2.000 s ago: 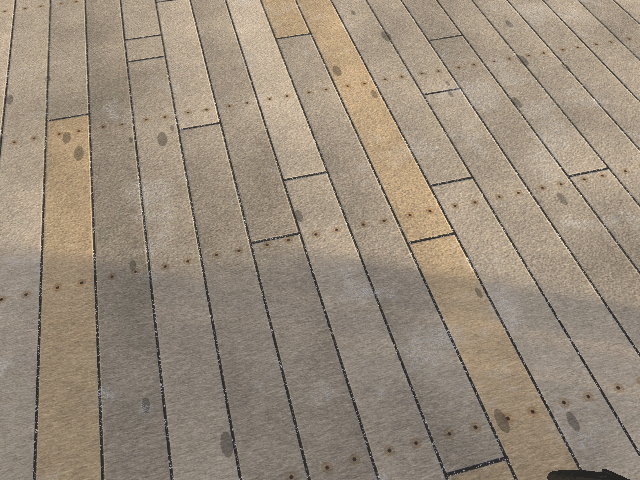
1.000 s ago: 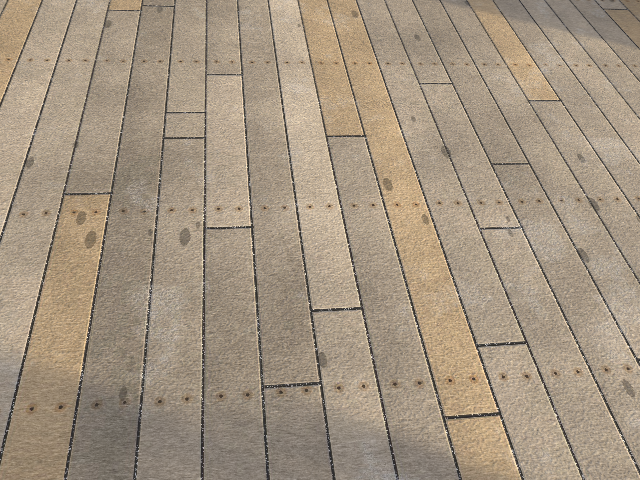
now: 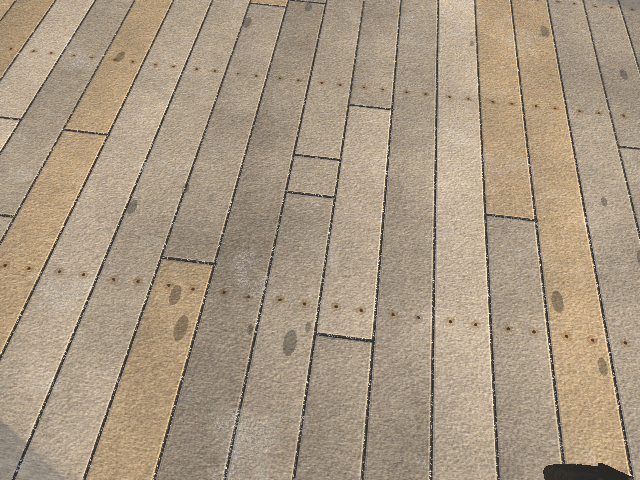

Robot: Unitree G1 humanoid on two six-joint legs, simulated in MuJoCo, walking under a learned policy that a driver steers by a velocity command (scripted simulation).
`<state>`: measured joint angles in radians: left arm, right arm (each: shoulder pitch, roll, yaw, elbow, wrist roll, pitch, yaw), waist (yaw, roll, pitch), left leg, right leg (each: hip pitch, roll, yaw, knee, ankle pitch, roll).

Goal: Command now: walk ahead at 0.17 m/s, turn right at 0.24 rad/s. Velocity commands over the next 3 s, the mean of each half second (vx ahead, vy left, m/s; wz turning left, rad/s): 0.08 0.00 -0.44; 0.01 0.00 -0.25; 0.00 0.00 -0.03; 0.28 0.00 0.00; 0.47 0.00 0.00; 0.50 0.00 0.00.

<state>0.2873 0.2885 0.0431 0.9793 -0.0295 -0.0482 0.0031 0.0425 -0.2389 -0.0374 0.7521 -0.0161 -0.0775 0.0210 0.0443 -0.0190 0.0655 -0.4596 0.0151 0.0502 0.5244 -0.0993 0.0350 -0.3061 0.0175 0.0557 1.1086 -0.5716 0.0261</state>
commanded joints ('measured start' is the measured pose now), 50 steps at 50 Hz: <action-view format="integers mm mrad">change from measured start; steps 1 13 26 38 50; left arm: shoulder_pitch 29 -113 -134 -169 -164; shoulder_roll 101 87 162 142 101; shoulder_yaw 33 56 74 46 30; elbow -52 -190 -262 -233 -168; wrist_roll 1 19 21 31 38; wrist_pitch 30 111 49 67 69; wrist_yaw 22 4 32 25 19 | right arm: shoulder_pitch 88 17 -3 31 43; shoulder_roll -113 -198 -165 -139 -160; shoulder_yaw -31 -64 -80 -56 -30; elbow -7 37 33 68 125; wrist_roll -7 7 11 27 8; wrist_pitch -1 53 75 63 32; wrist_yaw -14 -61 -76 -40 -31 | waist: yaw -38 -37 -52 -37 -41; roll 106 125 -95 -114 70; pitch -204 -134 -176 -127 -110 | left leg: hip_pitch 341 239 -177 151 279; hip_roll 290 324 1 1 77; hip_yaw -228 -22 -106 -64 -143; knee -173 -289 581 38 -123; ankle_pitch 508 21 -280 -188 28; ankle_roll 198 188 -96 -88 6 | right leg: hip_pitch -213 -94 211 138 127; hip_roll -109 -105 -242 -206 -34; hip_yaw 33 -87 236 239 86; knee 54 -305 -765 -715 -654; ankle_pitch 49 249 805 713 516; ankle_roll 15 -4 -258 -238 -63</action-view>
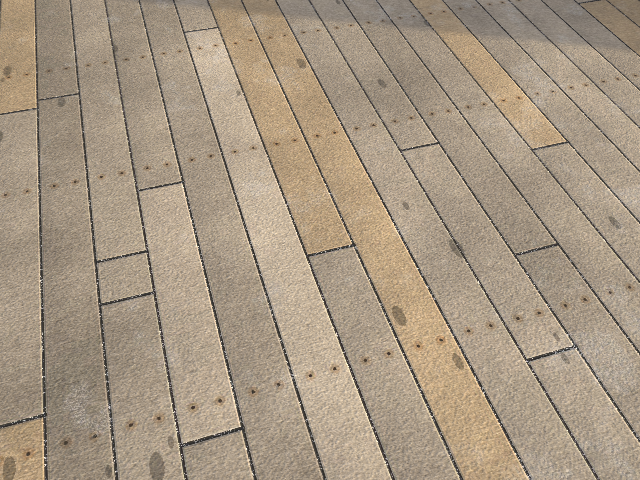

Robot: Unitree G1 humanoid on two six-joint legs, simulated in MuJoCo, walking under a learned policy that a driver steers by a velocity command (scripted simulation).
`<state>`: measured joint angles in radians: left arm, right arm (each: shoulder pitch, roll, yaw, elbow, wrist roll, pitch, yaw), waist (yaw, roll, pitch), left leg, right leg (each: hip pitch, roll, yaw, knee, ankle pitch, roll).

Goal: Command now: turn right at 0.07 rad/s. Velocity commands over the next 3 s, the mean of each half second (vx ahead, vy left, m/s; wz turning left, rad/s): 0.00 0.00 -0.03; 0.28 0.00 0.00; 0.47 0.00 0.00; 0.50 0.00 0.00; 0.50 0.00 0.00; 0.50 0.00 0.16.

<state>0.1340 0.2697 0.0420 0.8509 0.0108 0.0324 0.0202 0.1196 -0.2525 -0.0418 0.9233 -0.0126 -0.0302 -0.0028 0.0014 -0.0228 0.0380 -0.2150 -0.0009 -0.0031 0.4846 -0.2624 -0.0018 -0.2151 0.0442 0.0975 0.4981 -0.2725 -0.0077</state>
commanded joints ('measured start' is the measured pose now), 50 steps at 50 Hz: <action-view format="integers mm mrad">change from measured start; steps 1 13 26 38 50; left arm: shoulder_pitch -10 11 27 159 300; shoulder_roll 116 115 102 58 93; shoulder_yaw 30 23 12 20 1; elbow -30 78 159 209 192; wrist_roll -3 -5 -7 -36 -9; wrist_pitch -14 -29 -32 -114 -122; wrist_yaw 1 10 16 -18 -12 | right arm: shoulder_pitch -30 -30 10 1 -142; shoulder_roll -143 -130 -126 -184 -60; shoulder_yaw -23 -8 4 -25 -1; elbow -41 19 77 35 -77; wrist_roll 5 5 6 47 30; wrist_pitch -13 7 9 -23 -70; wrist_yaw -10 -13 -19 -13 32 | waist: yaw -2 -8 -5 80 61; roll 60 14 26 140 -53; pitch -80 -45 -30 65 66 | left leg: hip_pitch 41 55 39 -192 -548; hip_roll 87 50 37 167 94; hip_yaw -82 -51 -45 -220 30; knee -77 -71 -88 -212 358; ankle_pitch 191 163 131 -303 145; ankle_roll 42 34 31 148 4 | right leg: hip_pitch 33 31 35 144 246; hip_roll -62 -64 -56 -25 -237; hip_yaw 46 44 24 -142 56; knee -48 -77 -86 -49 -368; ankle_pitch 224 222 195 -24 353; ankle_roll -29 -18 -12 -68 -171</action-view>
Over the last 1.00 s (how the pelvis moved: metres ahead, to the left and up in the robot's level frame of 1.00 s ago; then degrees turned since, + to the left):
0.11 -0.02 0.01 -22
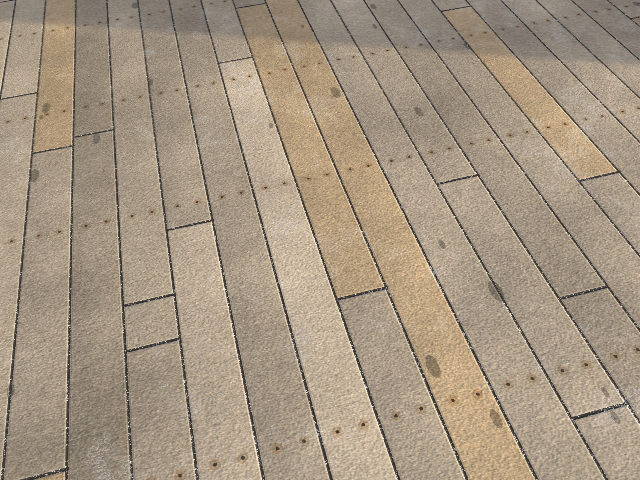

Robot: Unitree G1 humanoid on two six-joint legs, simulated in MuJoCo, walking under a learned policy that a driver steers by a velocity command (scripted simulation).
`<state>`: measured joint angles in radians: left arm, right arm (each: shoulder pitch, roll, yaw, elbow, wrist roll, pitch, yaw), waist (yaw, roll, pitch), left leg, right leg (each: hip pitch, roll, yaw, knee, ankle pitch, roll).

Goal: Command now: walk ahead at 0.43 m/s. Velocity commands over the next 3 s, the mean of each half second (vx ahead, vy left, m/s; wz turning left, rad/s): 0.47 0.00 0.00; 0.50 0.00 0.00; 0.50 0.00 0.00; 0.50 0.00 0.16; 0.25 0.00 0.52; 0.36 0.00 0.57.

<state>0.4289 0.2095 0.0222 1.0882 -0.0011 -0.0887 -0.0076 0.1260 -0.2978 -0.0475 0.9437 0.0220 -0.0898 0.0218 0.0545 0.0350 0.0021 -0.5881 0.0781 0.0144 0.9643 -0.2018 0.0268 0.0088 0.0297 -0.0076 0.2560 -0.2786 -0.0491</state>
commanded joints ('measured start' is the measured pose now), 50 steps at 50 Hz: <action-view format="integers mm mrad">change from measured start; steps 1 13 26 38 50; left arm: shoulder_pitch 8 167 -286 -242 -185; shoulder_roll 165 1 113 215 185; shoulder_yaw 22 -9 45 77 63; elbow -50 -91 -236 -260 -204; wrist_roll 4 9 0 -18 4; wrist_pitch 0 10 0 -24 -30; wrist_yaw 21 12 22 -24 -8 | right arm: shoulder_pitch -194 299 128 239 94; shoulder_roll -2 -256 -107 -129 -38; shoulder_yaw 12 -75 -27 -34 -19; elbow -116 -27 -15 24 -71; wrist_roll -3 -13 -21 -9 -16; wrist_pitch -10 4 -22 35 17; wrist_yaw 8 11 -18 -31 -28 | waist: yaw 18 -148 -65 31 -65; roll -109 237 0 38 -82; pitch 114 -412 60 -95 12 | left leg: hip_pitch -129 1067 390 625 -76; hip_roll -1 310 112 118 80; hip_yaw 30 -673 -137 -38 -71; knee -205 -553 -887 -444 13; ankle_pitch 131 -194 148 641 26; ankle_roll -30 339 208 105 -17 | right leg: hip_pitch -21 -551 -672 -251 -163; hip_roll -209 27 -192 -41 -262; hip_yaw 135 36 58 -41 174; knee -141 969 561 213 -139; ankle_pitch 351 -158 279 220 324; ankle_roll -126 37 54 -56 -201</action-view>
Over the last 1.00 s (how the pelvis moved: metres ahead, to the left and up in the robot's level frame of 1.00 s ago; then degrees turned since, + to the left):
0.11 -0.03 0.01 0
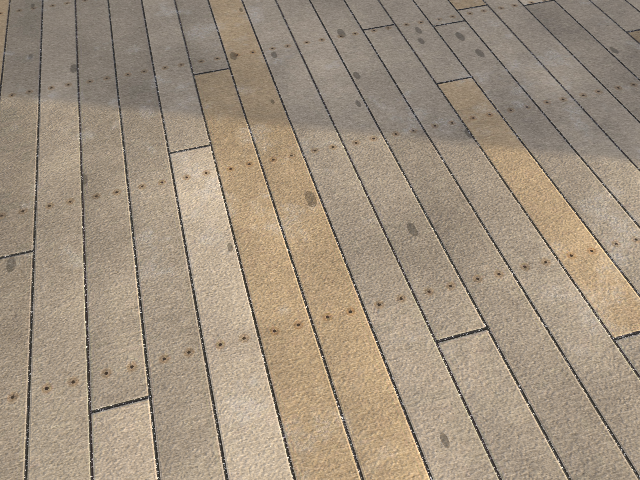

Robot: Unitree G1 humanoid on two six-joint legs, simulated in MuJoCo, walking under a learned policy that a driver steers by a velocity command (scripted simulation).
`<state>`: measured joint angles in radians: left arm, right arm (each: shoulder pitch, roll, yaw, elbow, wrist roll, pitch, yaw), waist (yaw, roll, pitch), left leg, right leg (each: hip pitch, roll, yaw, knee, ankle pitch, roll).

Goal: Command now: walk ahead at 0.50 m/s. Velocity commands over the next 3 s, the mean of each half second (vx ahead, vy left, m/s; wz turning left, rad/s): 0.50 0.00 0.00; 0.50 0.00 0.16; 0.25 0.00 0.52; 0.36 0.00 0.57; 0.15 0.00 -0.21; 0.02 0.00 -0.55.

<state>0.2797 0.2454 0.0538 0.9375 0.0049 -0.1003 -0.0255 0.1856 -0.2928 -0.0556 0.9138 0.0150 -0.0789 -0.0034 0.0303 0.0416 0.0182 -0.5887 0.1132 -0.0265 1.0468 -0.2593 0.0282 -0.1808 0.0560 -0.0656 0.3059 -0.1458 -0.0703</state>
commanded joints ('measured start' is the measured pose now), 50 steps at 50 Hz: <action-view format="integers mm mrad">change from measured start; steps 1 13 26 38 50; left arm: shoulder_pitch -21 91 -37 -388 -124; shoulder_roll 153 193 87 70 77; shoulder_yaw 32 49 28 9 26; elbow -46 26 -57 -182 -80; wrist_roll -3 -25 -15 -23 11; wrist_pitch -15 31 26 -1 -17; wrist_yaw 15 40 41 -5 12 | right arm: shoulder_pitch -1 -209 51 240 147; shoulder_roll -42 -72 -93 -119 -44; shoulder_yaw -10 -12 -29 -36 -40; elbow -53 -136 -20 69 -12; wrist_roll -12 5 -19 4 23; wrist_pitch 5 -22 -36 6 20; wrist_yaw -2 44 24 -7 -13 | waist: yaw -33 -15 -21 -109 -29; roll -87 -125 18 13 -161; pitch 4 23 -18 76 -39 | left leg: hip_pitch -92 40 430 630 -13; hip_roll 44 -56 118 131 37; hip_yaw -27 36 -166 -74 -76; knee -130 -541 -917 -859 138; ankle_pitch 143 195 266 344 -49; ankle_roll -25 41 215 166 23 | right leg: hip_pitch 33 262 -462 -492 35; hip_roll -280 -325 -218 -137 -340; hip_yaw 210 129 127 81 247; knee -196 -50 723 208 -138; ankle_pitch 196 366 -59 172 -38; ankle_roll -173 -88 51 47 -96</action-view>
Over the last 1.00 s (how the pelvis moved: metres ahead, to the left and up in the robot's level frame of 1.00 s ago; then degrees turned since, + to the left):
0.57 -0.01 0.00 0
